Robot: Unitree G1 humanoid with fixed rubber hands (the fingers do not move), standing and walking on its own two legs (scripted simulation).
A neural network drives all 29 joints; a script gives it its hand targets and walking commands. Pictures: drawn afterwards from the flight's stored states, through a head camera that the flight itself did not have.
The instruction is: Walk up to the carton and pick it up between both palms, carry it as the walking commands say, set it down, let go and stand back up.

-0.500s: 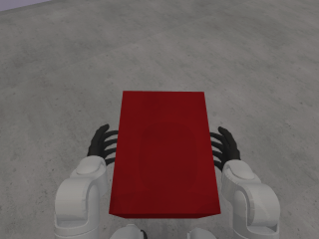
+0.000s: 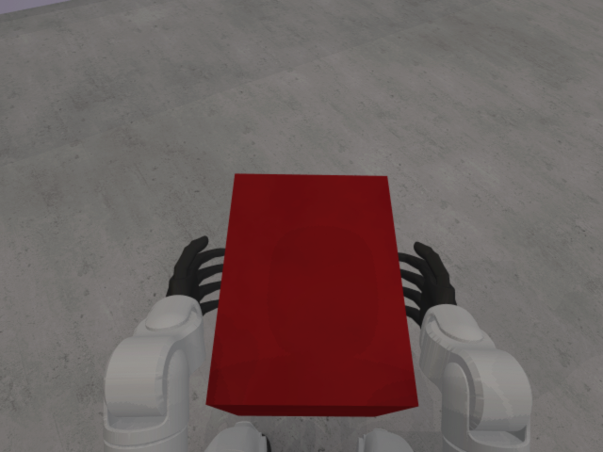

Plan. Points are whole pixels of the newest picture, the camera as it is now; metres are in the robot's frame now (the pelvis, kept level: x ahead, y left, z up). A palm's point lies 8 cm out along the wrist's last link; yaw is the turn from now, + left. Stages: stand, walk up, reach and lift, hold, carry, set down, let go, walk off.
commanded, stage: carry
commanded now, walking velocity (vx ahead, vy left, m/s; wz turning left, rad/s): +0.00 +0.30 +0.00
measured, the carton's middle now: (308, 302) +0.30 +0.01 +0.02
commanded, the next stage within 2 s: none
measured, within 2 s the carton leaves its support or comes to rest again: neither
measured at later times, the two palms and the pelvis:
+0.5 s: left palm (21, 370) +0.19 +0.29 +0.07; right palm (302, 374) +0.19 +0.02 +0.08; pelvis -0.07 +0.14 +0.00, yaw +1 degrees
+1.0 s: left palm out of the picture +0.11 +0.43 +0.08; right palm out of the picture +0.12 +0.16 +0.08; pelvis -0.15 +0.28 -0.01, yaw +2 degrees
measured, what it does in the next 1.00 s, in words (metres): steps to the left: right foot, then left foot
